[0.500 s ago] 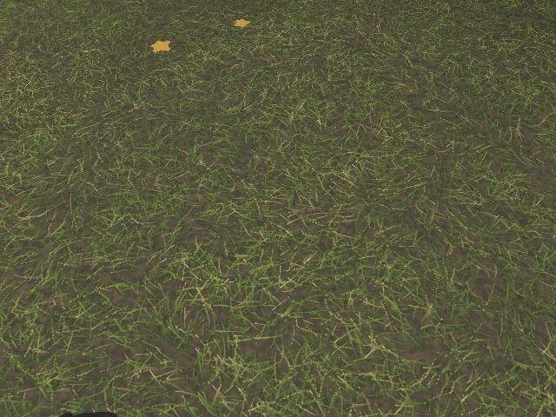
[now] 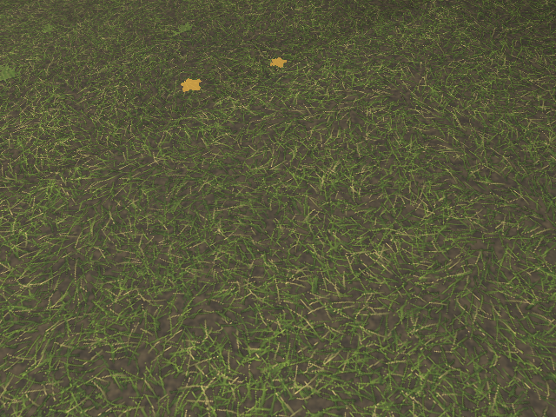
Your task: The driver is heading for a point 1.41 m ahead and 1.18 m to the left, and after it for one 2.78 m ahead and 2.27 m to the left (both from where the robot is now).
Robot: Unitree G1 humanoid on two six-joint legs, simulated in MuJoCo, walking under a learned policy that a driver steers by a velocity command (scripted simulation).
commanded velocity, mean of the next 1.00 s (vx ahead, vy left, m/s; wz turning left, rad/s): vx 0.19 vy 0.00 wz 0.53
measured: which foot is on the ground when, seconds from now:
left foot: up 0.00-0.08, down 0.10-0.54, up 0.56-0.98, down 1.00-1.00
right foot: down 0.00-0.10, up 0.12-0.50, down 0.52-1.00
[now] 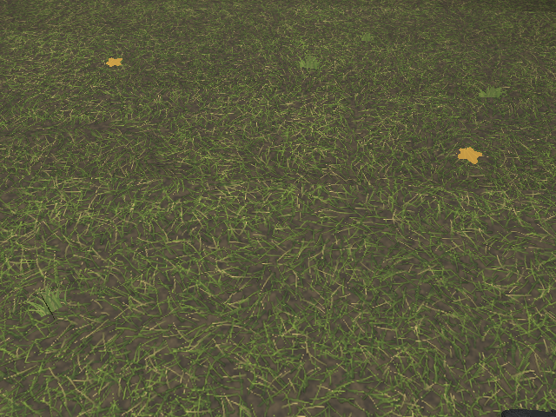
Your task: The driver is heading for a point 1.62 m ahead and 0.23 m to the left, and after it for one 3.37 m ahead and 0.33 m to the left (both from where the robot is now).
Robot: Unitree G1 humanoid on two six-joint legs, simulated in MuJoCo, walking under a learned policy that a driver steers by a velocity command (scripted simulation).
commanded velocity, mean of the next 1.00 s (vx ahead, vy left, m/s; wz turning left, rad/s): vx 0.48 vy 0.00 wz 0.40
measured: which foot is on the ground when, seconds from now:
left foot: down 0.00-0.46, up 0.48-0.94, down 0.96-1.00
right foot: down 0.00-0.02, up 0.04-0.44, down 0.46-0.96, up 0.98-1.00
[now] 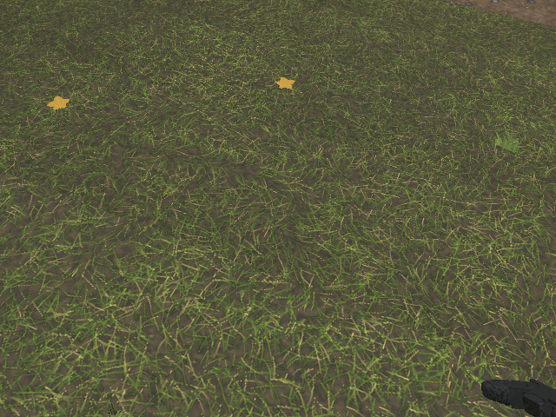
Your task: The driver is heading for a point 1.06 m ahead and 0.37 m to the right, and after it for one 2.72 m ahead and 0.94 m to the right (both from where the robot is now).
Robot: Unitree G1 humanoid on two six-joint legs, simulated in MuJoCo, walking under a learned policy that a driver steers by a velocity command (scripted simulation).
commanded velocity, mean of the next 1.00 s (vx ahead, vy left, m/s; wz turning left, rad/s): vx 0.50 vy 0.00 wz -0.22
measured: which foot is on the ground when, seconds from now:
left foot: down 0.00-0.48, up 0.50-0.88, down 0.90-1.00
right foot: up 0.00-0.44, down 0.46-0.90, up 0.92-1.00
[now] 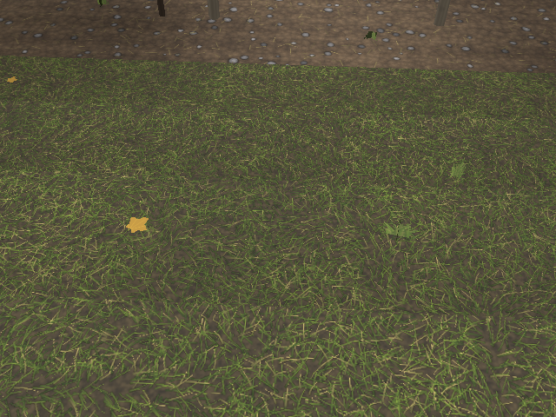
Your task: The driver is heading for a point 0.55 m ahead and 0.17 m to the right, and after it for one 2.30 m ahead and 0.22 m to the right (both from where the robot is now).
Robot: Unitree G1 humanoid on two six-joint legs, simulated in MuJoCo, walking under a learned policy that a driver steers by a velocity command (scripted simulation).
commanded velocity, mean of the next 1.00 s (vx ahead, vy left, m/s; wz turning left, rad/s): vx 0.50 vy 0.00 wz -0.46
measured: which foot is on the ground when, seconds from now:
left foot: down 0.00-0.52, up 0.54-0.88, down 0.90-1.00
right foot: up 0.00-0.48, down 0.50-0.92, up 0.94-1.00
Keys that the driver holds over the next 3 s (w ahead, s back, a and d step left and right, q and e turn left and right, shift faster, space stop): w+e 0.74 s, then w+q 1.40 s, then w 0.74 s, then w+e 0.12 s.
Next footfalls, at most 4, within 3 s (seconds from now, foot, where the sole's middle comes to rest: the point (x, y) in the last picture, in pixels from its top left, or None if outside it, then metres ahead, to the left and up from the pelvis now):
0.50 right None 0.39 -0.24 -0.94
0.90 left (355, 361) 0.76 -0.18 -0.94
1.38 right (436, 344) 0.82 -0.42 -0.94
1.86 left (346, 271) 1.21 -0.20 -1.13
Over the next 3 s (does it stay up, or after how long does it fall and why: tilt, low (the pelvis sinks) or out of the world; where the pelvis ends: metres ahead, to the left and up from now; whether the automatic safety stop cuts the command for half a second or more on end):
stays up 1.66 -0.15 -0.38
